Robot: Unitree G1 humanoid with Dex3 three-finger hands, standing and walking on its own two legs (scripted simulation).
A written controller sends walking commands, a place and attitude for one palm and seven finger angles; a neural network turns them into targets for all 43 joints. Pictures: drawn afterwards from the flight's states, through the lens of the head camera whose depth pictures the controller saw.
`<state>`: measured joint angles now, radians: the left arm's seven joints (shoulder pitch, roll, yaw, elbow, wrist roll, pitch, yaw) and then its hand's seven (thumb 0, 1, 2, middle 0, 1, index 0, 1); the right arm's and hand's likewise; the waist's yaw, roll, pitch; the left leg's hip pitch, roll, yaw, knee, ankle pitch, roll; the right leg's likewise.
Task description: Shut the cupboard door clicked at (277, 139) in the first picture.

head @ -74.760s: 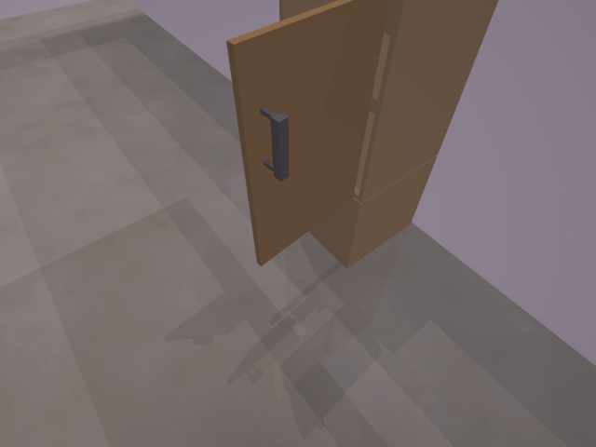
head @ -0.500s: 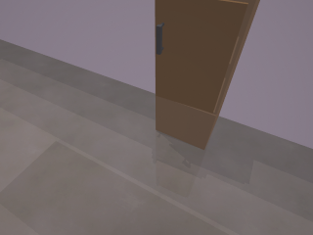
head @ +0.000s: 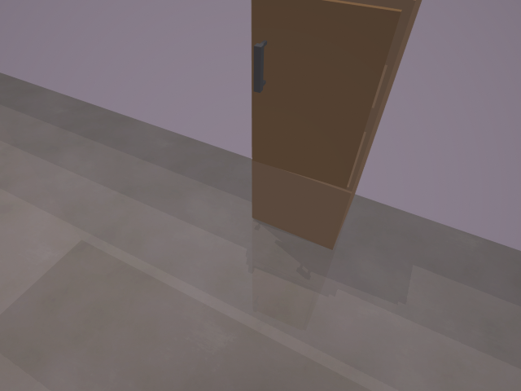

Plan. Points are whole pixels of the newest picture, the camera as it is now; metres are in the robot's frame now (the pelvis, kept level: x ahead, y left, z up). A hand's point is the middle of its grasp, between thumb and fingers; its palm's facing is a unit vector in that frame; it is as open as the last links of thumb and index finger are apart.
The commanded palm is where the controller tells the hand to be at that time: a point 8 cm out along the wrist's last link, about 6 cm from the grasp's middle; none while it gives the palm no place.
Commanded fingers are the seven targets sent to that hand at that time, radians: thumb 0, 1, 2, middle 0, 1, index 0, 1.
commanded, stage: look to check the result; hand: left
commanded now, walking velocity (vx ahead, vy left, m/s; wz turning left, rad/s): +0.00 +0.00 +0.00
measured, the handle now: (261, 66) +0.97 +0.04 +0.05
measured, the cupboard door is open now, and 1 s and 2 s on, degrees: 3 3 3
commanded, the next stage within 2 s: walk to a spot facing it in 0.56 s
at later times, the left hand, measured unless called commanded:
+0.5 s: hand out of the picture +0.01 +0.20 -0.17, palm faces +0.02 -0.97 -0.24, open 7.4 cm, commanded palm none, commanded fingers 0.00 0.90 0.90 -0.20 -0.30 -0.20 -0.30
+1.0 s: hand out of the picture +0.04 +0.21 -0.19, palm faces +0.15 -0.96 -0.24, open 7.4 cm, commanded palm none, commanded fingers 0.00 0.90 0.90 -0.20 -0.30 -0.20 -0.30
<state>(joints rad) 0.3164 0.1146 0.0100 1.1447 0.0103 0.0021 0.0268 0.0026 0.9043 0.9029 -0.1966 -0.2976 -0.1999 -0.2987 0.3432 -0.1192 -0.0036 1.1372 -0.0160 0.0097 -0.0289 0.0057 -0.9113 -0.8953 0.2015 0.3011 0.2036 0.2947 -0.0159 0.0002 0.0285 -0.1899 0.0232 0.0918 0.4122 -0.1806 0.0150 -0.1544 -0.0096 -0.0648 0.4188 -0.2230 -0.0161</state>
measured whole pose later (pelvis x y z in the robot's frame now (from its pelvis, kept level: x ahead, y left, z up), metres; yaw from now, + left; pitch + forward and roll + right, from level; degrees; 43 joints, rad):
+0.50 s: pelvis +0.00 +0.00 +0.00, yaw +0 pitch -3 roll +0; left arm 0.25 0.21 0.02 1.14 0.01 0.00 0.02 0.00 0.90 0.90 -0.20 -0.30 -0.20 -0.30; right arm 0.24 -0.21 -0.01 1.12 -0.01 0.00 -0.02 0.01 -0.91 -0.90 0.20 0.30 0.20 0.29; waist -0.01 0.01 0.05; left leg -0.17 0.02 0.10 0.38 -0.17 0.02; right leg -0.13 -0.01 -0.06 0.39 -0.21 -0.01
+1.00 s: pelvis +0.01 +0.01 -0.02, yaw +9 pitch -3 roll -1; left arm 0.18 0.21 0.05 1.02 0.02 0.03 0.03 0.00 0.90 0.90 -0.20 -0.30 -0.20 -0.30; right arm 0.23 -0.20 -0.04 1.04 -0.02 0.06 0.01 0.01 -0.91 -0.90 0.20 0.30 0.20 0.29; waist -0.03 0.00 0.10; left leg -0.31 0.02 0.05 0.68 -0.36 -0.02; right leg -0.19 -0.07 -0.20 0.58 -0.34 0.00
